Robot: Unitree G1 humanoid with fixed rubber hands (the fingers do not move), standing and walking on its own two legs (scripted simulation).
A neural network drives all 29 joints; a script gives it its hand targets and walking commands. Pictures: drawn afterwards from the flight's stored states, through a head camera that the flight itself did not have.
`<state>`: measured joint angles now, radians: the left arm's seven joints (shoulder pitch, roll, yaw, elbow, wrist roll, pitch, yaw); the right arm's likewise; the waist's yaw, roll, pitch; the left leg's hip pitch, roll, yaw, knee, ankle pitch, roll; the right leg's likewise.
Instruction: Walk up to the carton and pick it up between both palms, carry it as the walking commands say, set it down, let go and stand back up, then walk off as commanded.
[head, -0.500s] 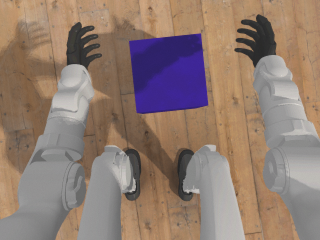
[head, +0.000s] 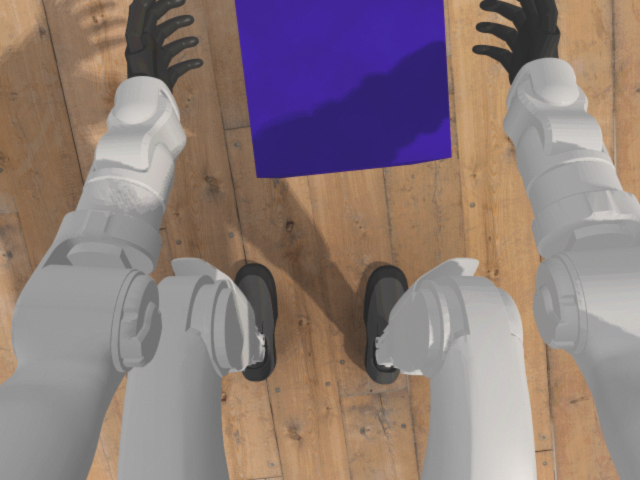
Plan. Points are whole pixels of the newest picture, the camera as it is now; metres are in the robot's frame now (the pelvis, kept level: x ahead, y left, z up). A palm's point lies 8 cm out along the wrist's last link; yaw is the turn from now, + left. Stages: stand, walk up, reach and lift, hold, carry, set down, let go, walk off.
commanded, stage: reach and lift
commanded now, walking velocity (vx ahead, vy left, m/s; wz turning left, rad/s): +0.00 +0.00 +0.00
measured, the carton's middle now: (341, 87) +0.53 -0.04 -0.30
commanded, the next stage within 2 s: none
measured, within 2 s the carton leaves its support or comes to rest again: leaves its support in 1.80 s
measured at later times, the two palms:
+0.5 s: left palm (172, 72) +0.53 +0.16 -0.22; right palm (501, 81) +0.51 -0.22 -0.24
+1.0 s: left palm (197, 74) +0.53 +0.13 -0.22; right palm (477, 76) +0.52 -0.19 -0.23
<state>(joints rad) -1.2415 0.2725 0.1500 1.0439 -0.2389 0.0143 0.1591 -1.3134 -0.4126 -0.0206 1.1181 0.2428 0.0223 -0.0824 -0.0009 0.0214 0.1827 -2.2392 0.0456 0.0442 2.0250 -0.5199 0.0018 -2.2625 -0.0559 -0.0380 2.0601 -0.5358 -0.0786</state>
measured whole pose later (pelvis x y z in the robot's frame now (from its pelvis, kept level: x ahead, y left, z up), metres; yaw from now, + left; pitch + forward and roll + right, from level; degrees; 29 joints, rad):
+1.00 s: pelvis -0.01 +0.01 -0.04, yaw +0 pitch +38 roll +3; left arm -1.47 0.26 0.05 1.26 -0.30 -0.05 0.18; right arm -1.46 -0.38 0.06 1.26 0.29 -0.04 -0.09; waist -0.01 0.04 0.33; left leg -2.31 0.04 0.05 2.16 -0.52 0.01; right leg -2.33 -0.06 -0.02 2.19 -0.53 -0.07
